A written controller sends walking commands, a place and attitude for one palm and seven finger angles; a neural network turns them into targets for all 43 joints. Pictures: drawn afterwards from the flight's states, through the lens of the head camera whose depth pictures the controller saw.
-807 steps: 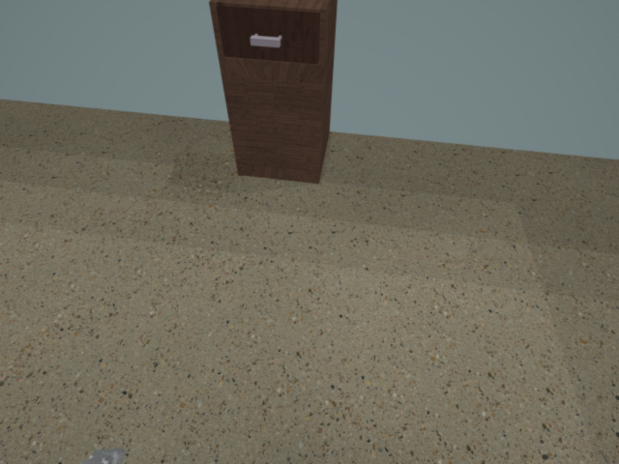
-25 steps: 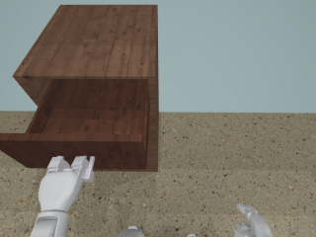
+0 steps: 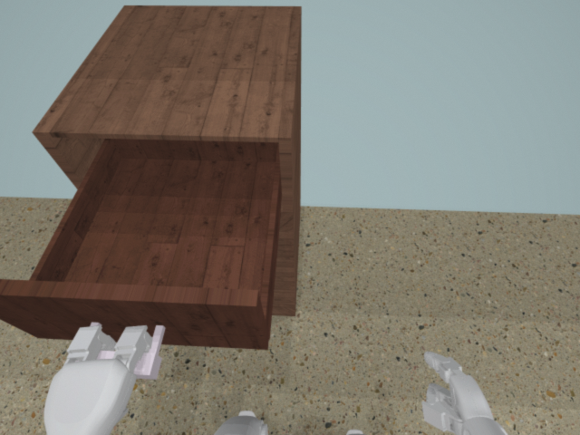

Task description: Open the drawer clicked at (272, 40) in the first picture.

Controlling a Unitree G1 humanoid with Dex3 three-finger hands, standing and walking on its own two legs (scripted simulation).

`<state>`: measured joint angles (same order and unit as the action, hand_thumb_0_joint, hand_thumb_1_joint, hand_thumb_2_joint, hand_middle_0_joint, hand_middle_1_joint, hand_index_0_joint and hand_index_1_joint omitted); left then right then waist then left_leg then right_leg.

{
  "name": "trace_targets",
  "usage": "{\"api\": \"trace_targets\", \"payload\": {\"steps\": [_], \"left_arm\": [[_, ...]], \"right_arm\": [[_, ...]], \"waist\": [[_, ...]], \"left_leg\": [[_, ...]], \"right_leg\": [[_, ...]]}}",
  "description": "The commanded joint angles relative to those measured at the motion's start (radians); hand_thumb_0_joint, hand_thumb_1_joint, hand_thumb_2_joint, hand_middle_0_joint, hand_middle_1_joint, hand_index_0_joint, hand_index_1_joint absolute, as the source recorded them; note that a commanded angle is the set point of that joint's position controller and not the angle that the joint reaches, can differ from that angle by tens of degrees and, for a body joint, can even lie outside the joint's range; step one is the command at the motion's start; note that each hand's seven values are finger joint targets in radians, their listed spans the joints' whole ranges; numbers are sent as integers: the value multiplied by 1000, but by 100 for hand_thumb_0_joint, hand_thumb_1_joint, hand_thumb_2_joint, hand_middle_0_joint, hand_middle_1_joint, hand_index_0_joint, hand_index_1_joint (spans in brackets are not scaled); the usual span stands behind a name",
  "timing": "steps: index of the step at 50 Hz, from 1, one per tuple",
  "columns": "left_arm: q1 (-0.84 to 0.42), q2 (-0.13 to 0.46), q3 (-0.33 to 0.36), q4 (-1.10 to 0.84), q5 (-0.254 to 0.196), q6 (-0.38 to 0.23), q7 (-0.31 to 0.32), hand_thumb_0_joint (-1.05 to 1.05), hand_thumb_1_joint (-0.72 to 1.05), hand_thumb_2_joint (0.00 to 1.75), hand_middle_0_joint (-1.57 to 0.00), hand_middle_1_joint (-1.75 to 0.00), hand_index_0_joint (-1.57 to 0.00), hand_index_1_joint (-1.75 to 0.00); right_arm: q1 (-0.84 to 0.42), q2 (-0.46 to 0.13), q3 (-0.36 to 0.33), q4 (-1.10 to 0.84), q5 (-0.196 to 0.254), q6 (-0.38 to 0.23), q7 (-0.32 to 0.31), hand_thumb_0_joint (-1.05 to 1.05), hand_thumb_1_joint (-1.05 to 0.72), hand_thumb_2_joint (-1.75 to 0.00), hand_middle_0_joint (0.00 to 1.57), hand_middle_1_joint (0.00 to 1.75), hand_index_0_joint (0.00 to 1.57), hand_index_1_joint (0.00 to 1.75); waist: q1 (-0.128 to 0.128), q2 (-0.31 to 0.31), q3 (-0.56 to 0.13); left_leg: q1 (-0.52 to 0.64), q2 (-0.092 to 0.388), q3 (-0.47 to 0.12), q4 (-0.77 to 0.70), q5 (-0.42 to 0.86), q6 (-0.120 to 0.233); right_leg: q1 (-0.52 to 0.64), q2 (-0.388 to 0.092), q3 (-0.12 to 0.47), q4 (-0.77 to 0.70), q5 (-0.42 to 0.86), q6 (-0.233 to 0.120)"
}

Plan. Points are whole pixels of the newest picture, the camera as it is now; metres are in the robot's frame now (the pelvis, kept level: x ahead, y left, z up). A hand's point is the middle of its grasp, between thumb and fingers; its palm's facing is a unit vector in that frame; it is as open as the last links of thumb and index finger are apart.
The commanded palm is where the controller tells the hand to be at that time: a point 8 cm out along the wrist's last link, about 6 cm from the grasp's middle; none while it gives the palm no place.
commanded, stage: pull the drawer open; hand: left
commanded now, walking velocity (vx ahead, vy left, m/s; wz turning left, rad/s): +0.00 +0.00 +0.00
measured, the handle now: (121, 347) +0.23 +0.25 -0.01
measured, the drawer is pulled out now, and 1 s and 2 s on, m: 0.27 0.30 0.30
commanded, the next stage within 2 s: open the thumb to release the handle in 0.42 s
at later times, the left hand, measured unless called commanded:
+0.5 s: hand (107, 427) +0.14 +0.24 -0.02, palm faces -0.12 -0.10 -0.99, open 6.3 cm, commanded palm +0.13 +0.24 +0.03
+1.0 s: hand (109, 423) +0.14 +0.24 -0.02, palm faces -0.06 -0.07 -1.00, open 11.3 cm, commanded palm +0.13 +0.24 +0.03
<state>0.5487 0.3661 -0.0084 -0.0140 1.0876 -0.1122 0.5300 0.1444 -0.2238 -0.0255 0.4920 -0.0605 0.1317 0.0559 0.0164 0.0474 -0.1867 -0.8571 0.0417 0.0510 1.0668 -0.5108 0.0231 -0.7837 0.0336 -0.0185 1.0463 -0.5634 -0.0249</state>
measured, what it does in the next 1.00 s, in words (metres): stands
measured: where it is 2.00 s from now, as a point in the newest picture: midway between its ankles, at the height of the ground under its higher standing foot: outside the picture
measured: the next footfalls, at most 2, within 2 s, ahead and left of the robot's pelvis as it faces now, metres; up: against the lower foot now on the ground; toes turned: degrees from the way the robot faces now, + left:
none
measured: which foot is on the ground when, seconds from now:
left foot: down 0.00-1.00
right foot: down 0.00-1.00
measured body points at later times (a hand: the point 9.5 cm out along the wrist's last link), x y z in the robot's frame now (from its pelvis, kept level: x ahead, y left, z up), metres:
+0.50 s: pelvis -0.01 -0.01 -0.01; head +0.06 -0.02 +0.44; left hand +0.14 +0.24 +0.03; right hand +0.19 -0.23 -0.11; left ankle +0.00 +0.10 -0.67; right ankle -0.03 -0.11 -0.67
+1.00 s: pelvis -0.03 -0.01 -0.01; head +0.03 -0.03 +0.44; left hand +0.14 +0.24 +0.03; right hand +0.17 -0.23 -0.11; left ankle +0.00 +0.10 -0.67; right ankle -0.03 -0.11 -0.67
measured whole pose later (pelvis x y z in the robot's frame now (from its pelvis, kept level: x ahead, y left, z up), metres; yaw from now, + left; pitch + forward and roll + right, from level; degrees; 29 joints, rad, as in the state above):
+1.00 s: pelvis -0.03 -0.01 -0.01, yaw +1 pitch +16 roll -1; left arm 0.52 0.38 0.02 0.02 1.07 -0.15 0.52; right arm 0.15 -0.21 -0.03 0.51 -0.06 0.14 0.02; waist 0.02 0.07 -0.19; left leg -0.91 0.04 0.02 1.10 -0.48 0.01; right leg -0.83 0.03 -0.05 1.09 -0.55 -0.04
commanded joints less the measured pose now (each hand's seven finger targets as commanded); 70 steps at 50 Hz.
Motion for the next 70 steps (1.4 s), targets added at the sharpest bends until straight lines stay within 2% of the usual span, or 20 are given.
{"api": "trace_targets", "payload": {"steps": [1,5,9,10,14,15,18,21,25,26,27,29,33,38,39,43,46,52,66,70], "left_arm": [[209,146,151,-166,-49,-5,43,0,90,90,-40,-135,-40,-135],[267,134,156,-152,-51,-22,42,0,90,90,-40,-135,-40,-135],[306,164,197,-174,-50,-45,45,0,90,90,-40,-135,-40,-135],[326,129,163,-170,-52,-43,40,0,90,90,-40,-135,-40,-135],[371,172,227,-174,-58,-69,40,0,90,90,-40,-135,-40,-135],[374,135,184,-178,-56,-67,37,0,90,90,-40,-135,-40,-135],[424,161,226,-183,-66,-85,35,0,90,90,-40,-135,-40,-135],[434,141,203,-194,-65,-86,30,0,90,90,-40,-135,-40,-135],[429,151,214,-207,-64,-91,34,0,90,90,-40,-135,-40,-135],[36,171,172,-240,-38,-93,50,0,90,90,-40,-135,-40,-135],[58,195,239,-225,-27,-105,65,0,83,87,-40,-134,-40,-134],[157,174,237,-167,-23,-97,76,0,69,81,-38,-133,-38,-133],[87,173,210,-206,-40,-63,73,0,41,69,-36,-130,-36,-130],[59,176,194,-166,-56,-22,59,0,6,54,-34,-126,-34,-126],[61,159,170,-162,-55,-19,56,0,-1,51,-33,-125,-33,-125],[51,175,181,-145,-56,-18,50,0,-29,39,-32,-122,-32,-122],[49,171,173,-117,-56,-15,48,0,-50,30,-30,-120,-30,-120],[-1,163,153,-117,-48,-26,48,0,-50,30,-30,-120,-30,-120],[-164,144,98,-76,-38,1,50,0,-50,30,-30,-120,-30,-120],[-249,176,112,-46,-33,6,42,0,-50,30,-30,-120,-30,-120]], "right_arm": [[-72,-107,-44,-154,2,-37,-3,0,-90,-90,20,30,20,30],[-79,-97,-45,-154,4,-36,-6,0,-90,-90,20,30,20,30],[-85,-93,-42,-154,-2,-35,-2,0,-90,-90,20,30,20,30],[-89,-90,-46,-159,0,-35,-3,0,-90,-90,20,30,20,30],[-99,-83,-45,-155,-3,-32,-2,0,-90,-90,20,30,20,30],[-99,-82,-49,-158,-2,-31,-3,0,-90,-90,20,30,20,30],[-104,-76,-47,-155,-2,-34,-1,0,-90,-90,20,30,20,30],[-111,-77,-51,-159,-2,-30,2,0,-90,-90,20,30,20,30],[-108,-79,-48,-158,-8,-29,6,0,-90,-90,20,30,20,30],[-86,-112,-50,-132,-19,-24,0,0,-90,-90,20,30,20,30],[-75,-100,-57,-128,-26,-32,-7,0,-90,-90,20,30,20,30],[-66,-100,-58,-133,-20,-42,-14,0,-90,-90,20,30,20,30],[-66,-108,-61,-142,-16,-33,-14,0,-90,-90,20,30,20,30],[-74,-104,-53,-140,-2,-25,-29,0,-90,-90,20,30,20,30],[-69,-104,-53,-142,3,-28,-35,0,-90,-90,20,30,20,30],[-76,-101,-45,-136,3,-26,-38,0,-90,-90,20,30,20,30],[-75,-99,-46,-136,7,-27,-42,0,-90,-90,20,30,20,30],[-72,-106,-44,-135,3,-35,-37,0,-90,-90,20,30,20,30],[-51,-116,-49,-117,9,-52,-55,0,-90,-90,20,30,20,30],[-53,-117,-41,-103,10,-55,-63,0,-90,-90,20,30,20,30]], "waist": [[55,-18,-203],[60,2,-179],[77,11,-215],[67,12,-174],[88,-13,-199],[76,2,-164],[94,7,-205],[87,8,-174],[90,8,-198],[-18,-19,-143],[31,10,-201],[44,21,-219],[29,1,-255],[24,-56,-226],[25,-17,-201],[30,-32,-209],[27,-37,-153],[26,8,-154],[-5,-20,-163],[-7,-36,-159]], "left_leg": [[271,-55,-43,-86,438,15],[248,-57,-41,-87,417,20],[255,-62,-39,-78,427,16],[243,-59,-39,-80,411,20],[230,-64,-38,-73,418,17],[217,-60,-40,-76,403,21],[228,-64,-37,-70,428,18],[214,-60,-36,-66,412,22],[228,-62,-37,-63,427,18],[188,-52,-56,-14,354,22],[181,-56,-47,-14,331,19],[204,-59,-45,-16,356,20],[217,-57,-52,-22,359,18],[193,-60,-48,-45,301,22],[195,-61,-45,-53,285,25],[190,-60,-43,-67,278,25],[173,-60,-43,-77,234,26],[186,-59,-45,-85,204,24],[198,-54,-53,-92,186,28],[185,-56,-53,-96,155,27]], "right_leg": [[53,27,11,-129,507,-33],[67,27,-3,-126,501,-36],[53,27,18,-114,500,-40],[53,27,4,-122,493,-39],[55,26,22,-112,509,-41],[57,26,4,-114,500,-41],[60,26,20,-109,516,-44],[52,25,16,-114,514,-43],[34,27,29,-107,511,-45],[-85,15,34,-91,471,-35],[-57,15,13,-78,429,-31],[-46,21,-1,-73,435,-39],[-49,18,-5,-76,414,-35],[-13,16,0,-113,384,-27],[1,18,-5,-123,377,-28],[17,16,2,-137,365,-27],[20,18,-1,-157,324,-27],[-23,15,1,-164,248,-29],[-26,14,-5,-177,234,-24],[-38,10,0,-187,188,-19]]}}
